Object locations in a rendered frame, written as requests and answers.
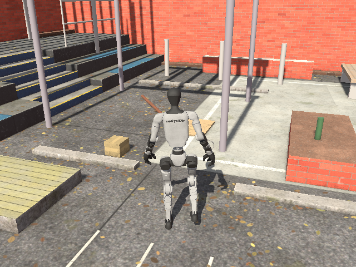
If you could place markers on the left robot hand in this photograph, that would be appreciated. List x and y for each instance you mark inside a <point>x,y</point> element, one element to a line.
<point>146,157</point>

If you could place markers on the robot left forearm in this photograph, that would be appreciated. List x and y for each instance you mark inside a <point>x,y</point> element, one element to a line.
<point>149,147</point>

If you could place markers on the robot left upper arm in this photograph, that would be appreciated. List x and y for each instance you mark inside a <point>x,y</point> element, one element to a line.
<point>155,126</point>

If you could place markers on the robot right forearm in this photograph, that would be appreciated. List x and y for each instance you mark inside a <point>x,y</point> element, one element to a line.
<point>206,145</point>

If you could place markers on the right robot hand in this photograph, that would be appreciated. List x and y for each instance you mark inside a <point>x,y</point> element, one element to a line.
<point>211,158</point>

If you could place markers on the robot right thigh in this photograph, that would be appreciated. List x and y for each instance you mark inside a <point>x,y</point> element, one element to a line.
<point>191,161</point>

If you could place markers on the robot right upper arm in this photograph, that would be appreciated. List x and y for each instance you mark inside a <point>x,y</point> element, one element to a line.
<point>196,125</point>

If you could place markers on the humanoid robot torso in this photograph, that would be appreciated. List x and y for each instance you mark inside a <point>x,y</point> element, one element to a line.
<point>176,127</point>

